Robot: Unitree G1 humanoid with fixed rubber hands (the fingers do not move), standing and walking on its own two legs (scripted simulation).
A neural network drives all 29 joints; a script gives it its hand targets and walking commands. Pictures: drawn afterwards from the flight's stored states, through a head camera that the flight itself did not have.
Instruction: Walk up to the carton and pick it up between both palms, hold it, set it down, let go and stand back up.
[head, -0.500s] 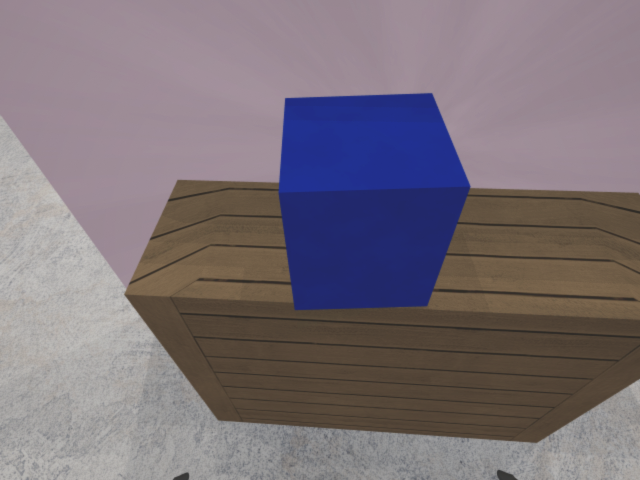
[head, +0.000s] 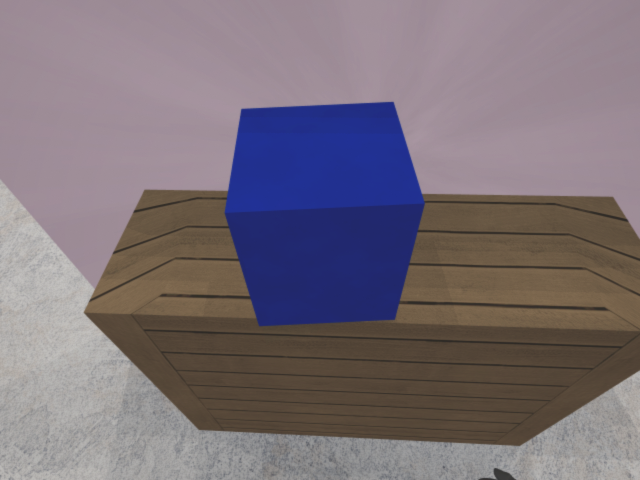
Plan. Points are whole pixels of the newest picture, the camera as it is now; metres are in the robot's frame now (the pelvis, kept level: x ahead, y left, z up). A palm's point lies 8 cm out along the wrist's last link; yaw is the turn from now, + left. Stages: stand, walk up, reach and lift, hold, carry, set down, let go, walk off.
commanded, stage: walk up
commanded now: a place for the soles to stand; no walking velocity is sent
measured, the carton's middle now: (322, 220) +0.45 +0.02 +0.06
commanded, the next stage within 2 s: reach and lift in 0.82 s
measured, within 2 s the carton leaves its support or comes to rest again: neither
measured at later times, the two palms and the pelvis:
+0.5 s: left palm out of the picture +0.09 +0.22 -0.12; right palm out of the picture +0.09 -0.23 -0.11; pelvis +0.00 -0.01 +0.00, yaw -2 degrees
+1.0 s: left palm (165, 466) +0.17 +0.23 -0.11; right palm out of the picture +0.14 -0.22 -0.11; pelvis -0.03 +0.01 -0.02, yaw +0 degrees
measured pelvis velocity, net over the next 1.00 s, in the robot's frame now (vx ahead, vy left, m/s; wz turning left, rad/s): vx -0.03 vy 0.01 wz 0.00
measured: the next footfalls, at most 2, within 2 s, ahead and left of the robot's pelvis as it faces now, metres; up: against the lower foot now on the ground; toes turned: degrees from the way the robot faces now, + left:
none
